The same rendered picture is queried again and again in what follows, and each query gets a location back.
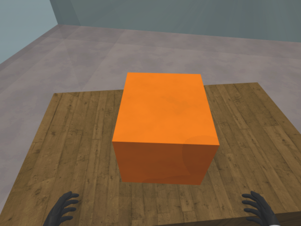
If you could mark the carton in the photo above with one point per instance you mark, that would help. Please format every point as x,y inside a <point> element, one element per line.
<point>164,132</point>

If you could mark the left robot hand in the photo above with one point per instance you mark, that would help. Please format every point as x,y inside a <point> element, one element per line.
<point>54,217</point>

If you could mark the pedestal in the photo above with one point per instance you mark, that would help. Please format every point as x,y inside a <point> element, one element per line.
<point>260,151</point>

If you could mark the right robot hand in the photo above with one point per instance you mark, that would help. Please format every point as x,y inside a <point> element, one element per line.
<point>264,212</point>

